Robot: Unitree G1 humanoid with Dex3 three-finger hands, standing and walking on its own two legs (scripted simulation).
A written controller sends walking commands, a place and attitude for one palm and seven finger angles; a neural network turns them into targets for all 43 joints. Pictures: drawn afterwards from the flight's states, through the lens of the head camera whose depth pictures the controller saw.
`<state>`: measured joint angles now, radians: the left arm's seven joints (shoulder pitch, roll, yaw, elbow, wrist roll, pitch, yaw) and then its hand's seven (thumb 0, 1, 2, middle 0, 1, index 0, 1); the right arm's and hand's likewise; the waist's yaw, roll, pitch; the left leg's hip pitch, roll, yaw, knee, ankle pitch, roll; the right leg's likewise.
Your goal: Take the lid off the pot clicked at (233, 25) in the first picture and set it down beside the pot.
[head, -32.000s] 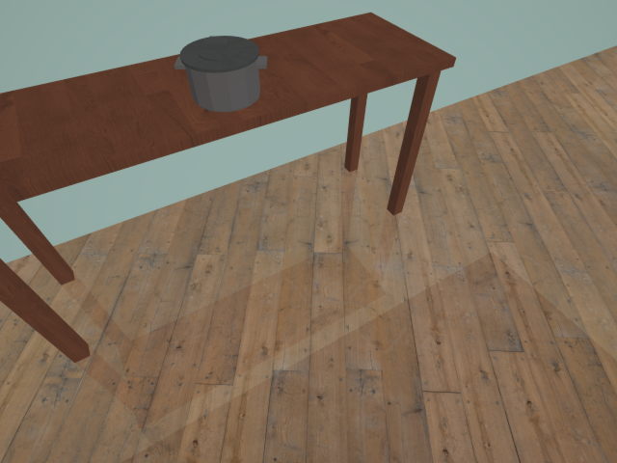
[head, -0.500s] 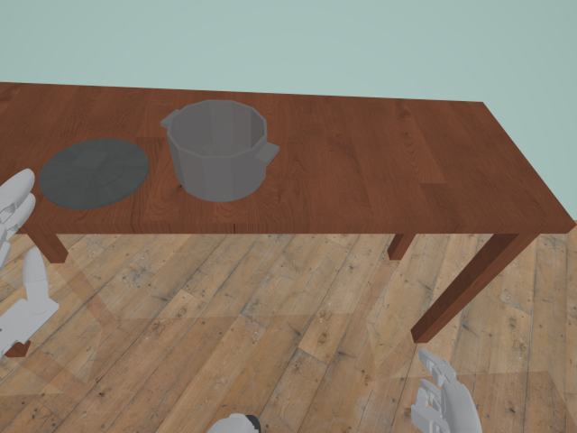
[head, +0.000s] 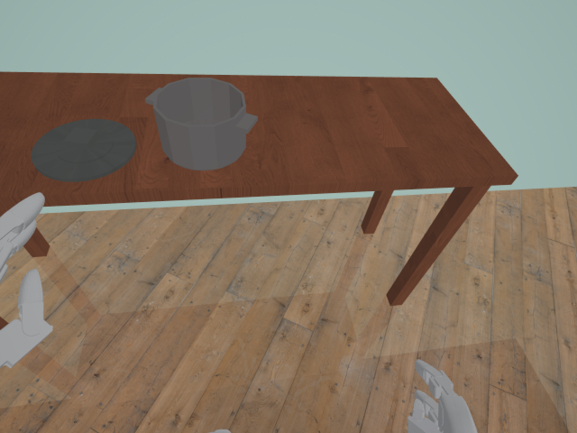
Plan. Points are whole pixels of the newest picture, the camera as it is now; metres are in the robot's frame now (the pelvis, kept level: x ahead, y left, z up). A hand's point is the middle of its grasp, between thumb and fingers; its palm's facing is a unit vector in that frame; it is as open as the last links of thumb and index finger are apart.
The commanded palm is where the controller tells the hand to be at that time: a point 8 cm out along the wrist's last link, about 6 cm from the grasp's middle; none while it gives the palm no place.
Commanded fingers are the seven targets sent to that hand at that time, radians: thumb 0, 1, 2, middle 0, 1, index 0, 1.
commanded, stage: stop stepping back and stand still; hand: left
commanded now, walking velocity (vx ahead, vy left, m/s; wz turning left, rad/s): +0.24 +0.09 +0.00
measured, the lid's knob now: (82, 138) +0.64 +0.44 +0.00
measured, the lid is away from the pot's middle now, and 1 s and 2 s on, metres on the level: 0.24 0.24 0.24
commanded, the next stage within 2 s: let the arm hang, fingers relaxed in 1.40 s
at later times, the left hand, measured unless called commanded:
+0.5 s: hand out of the picture +0.12 +0.26 +0.17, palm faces +0.41 -0.82 -0.40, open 7.4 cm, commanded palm +0.07 +0.30 +0.18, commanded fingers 0.00 0.90 0.90 -0.20 -0.30 -0.20 -0.30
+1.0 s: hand out of the picture +0.02 +0.21 -0.18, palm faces +0.11 -0.98 -0.15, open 7.0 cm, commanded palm none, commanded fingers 0.00 0.90 0.90 -0.20 -0.30 -0.20 -0.30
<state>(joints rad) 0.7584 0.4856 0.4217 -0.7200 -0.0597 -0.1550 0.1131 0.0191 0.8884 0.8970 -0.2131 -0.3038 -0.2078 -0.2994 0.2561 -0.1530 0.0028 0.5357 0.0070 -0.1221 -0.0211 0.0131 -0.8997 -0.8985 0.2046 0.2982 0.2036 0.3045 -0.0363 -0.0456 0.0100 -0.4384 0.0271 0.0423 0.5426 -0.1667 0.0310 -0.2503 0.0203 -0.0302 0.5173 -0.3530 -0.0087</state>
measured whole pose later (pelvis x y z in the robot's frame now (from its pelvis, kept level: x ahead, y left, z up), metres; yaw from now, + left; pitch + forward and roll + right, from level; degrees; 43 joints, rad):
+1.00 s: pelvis +0.00 +0.02 +0.00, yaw +5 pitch +1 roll -1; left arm 0.26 0.21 0.03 0.94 0.01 0.04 0.02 -0.02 1.00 0.90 -0.21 -0.30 -0.20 -0.30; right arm 0.27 -0.17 -0.02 0.93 -0.02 0.01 -0.03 0.01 -0.90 -0.90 0.20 0.30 0.20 0.30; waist 0.00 -0.07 0.08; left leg -0.27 -0.02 -0.02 0.57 -0.32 0.04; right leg -0.22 0.00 -0.03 0.51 -0.31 0.00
